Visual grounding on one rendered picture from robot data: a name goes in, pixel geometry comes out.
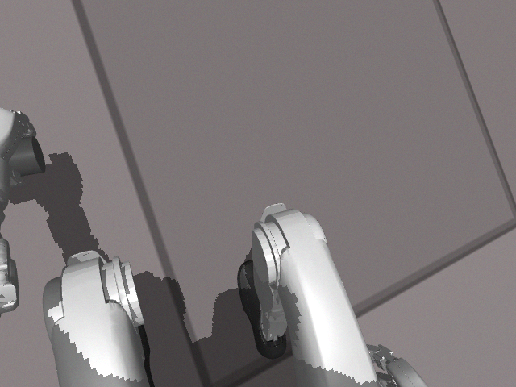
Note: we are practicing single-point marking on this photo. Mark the left robot arm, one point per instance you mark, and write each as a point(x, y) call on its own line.
point(9, 284)

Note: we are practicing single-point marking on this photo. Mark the can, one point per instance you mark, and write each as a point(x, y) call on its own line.
point(28, 158)

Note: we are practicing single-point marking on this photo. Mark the left robot hand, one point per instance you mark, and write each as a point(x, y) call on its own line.
point(13, 127)

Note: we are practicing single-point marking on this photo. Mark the right robot hand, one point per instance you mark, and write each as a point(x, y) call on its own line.
point(400, 372)

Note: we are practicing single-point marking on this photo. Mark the left robot foot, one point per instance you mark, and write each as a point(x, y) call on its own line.
point(146, 348)

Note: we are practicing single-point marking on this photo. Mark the right robot foot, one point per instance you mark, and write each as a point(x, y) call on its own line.
point(251, 306)

